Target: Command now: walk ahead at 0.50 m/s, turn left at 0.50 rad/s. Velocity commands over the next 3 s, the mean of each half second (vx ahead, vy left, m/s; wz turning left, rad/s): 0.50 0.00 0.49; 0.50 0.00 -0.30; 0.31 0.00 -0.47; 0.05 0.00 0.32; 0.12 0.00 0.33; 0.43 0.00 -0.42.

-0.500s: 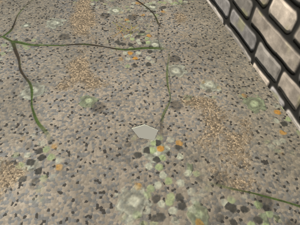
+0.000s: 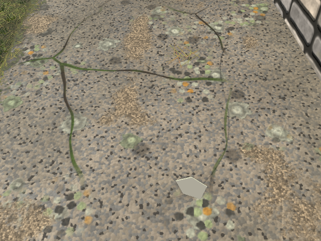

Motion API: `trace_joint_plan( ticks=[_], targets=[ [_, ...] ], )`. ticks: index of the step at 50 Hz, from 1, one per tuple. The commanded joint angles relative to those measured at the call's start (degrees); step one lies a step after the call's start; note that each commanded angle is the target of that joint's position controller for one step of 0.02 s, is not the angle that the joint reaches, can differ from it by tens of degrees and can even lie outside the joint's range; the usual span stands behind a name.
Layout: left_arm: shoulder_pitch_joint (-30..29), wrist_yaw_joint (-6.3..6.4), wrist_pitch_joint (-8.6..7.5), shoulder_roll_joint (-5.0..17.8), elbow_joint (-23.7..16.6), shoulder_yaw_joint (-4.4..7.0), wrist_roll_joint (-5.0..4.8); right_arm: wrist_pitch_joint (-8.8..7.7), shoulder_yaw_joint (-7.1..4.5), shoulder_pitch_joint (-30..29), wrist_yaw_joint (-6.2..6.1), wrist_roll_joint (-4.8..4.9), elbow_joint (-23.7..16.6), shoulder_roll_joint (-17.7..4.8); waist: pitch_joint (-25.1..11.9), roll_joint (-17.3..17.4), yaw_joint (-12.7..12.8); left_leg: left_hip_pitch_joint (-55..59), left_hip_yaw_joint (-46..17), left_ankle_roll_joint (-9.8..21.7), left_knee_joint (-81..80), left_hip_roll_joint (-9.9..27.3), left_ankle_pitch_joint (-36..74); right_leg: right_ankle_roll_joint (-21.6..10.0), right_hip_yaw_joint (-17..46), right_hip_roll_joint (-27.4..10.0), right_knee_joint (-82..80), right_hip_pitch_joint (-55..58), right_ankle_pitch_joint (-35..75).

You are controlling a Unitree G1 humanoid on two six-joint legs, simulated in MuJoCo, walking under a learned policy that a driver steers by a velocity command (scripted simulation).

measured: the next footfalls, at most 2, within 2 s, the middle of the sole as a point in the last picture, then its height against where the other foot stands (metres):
left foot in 0.34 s outside the picture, level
right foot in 0.90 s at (160, 211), level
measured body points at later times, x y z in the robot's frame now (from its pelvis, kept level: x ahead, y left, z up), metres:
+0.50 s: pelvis +0.25 +0.08 -0.01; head +0.27 +0.10 +0.44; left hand +0.24 +0.35 -0.15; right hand +0.43 -0.15 -0.13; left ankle +0.26 +0.13 -0.75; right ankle +0.23 -0.09 -0.65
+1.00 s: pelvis +0.53 +0.10 -0.02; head +0.56 +0.10 +0.43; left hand +0.63 +0.37 -0.14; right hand +0.58 -0.16 -0.16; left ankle +0.35 +0.18 -0.64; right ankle +0.59 +0.06 -0.75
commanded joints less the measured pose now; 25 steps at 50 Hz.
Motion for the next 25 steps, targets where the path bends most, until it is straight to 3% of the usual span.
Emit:
trace_joint_plan(
  ticks=[1, 7, 12, 14, 16, 17, 18, 19, 20, 21, 22, 24, 25],
  targets=[
    [3.3, 0.13, -1.69, 6.0, -1.1, 1.71, -0.66, 0.70, -0.29, -0.3, 1.04, -0.43, -3.7, -0.9, 0.2, -7.7, 0.1, -10.3, -1.5, -1.0, 1.5, 3.2, 5.0, -5.5, 10.6, -15.6, -12.8, 6.8, 10.9],
    [6.3, 0.04, -1.44, 6.4, 1.4, 2.11, -0.31, 0.68, 0.86, -12.2, 2.49, -0.38, -8.0, 0.4, 3.1, -7.3, 1.8, -11.6, 1.8, -1.7, -13.4, 3.3, 15.8, -5.2, 0.4, -14.1, -13.2, 7.7, 15.9],
    [10.0, 0.54, -0.51, 8.9, 3.6, 2.88, -0.28, 0.58, 1.25, -19.1, 3.06, -0.83, -11.2, -0.4, 4.6, -7.0, 3.4, -7.3, 6.9, 1.8, -24.0, 1.5, 12.0, -4.0, -4.1, -16.2, -10.1, 13.3, 23.8],
    [10.3, 0.83, 0.27, 10.3, 4.2, 3.19, -0.20, 0.64, 0.87, -17.8, 2.60, -1.09, -11.3, -1.1, 2.9, -7.9, 2.3, -2.7, 9.2, 4.1, -26.0, -1.6, 6.2, -3.2, -6.4, -16.4, -3.3, 16.2, 40.1],
    [10.3, 0.97, 1.42, 12.0, 4.4, 3.55, -0.26, 0.06, -0.29, -8.4, 1.73, -1.27, -8.8, -3.0, -3.2, -7.9, -1.9, 8.8, 10.1, 7.0, -29.0, -6.3, 2.0, -2.7, -7.9, -16.1, 13.0, 16.0, 50.5],
    [9.7, 0.88, 1.76, 11.8, 3.7, 3.39, -0.25, -0.44, -1.54, 1.6, 0.86, -1.77, -5.5, -5.2, -8.9, -4.8, -6.4, 22.7, 7.1, 9.1, -33.0, -6.3, 3.5, -1.0, -8.9, -14.8, 27.5, 8.5, 41.6],
    [11.2, 0.21, 1.48, 6.6, 0.2, 2.09, -1.01, -0.41, -3.49, 6.0, -0.11, -2.07, -5.1, -12.1, -15.5, 5.8, -6.2, 41.0, -16.3, 14.8, -35.3, 9.6, -5.6, 2.1, -8.9, -9.8, 47.3, -12.7, 9.0],
    [7.4, -0.49, 0.84, 7.4, -3.2, 2.47, -0.48, 0.15, -4.15, 5.0, -0.44, 0.04, -6.7, -15.5, -19.2, 9.0, -5.2, 46.3, -43.0, 20.3, -44.8, 19.1, -0.1, 4.3, 1.3, 0.3, 60.1, -27.1, -20.9],
    [1.7, -0.68, 0.61, 8.7, -3.9, 2.60, -0.37, 0.61, -3.55, 4.3, -0.99, 0.54, -5.7, -13.2, -12.3, 0.9, -6.0, 42.7, -33.1, 18.1, -46.0, 17.8, 5.9, 3.4, 7.1, -3.5, 60.1, -32.4, -14.9],
    [2.8, -0.84, 0.05, 6.9, -3.0, 1.85, -1.24, 0.30, -2.43, 1.4, -1.47, 0.68, -5.1, -9.2, -6.1, -0.9, -3.4, 34.3, -24.6, 16.0, -46.1, 16.4, 12.9, 2.6, 6.7, -5.9, 55.6, -30.5, -9.5],
    [4.8, -0.83, 0.09, 6.2, -1.2, 1.71, -1.14, -0.30, -1.39, -1.3, -1.59, 0.57, -4.9, -5.9, -2.9, -2.9, -0.5, 27.5, -18.5, 12.9, -47.2, 13.3, 19.4, 2.2, 6.8, -7.7, 49.9, -25.9, -7.7],
    [8.9, -1.17, 2.13, 5.6, 1.3, 1.58, 0.47, -1.81, -0.16, -4.1, -1.47, 0.74, -4.5, -3.0, -2.1, -1.1, 2.6, 20.0, -10.7, 10.1, -49.5, 9.8, 25.6, 2.4, 7.2, -8.6, 45.4, -18.0, -6.3],
    [9.5, -1.52, 2.93, 5.5, 1.8, 1.71, 0.48, -2.66, -0.05, -3.1, -1.28, 0.67, -3.8, -3.0, -2.4, -0.8, 2.8, 19.3, -9.2, 9.9, -50.4, 9.3, 27.9, 2.4, 6.9, -8.1, 45.1, -16.9, -5.6]
  ],
)
Over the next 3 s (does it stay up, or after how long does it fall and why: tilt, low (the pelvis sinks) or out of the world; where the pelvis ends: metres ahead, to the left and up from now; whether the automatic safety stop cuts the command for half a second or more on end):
stays up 1.03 0.10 -0.01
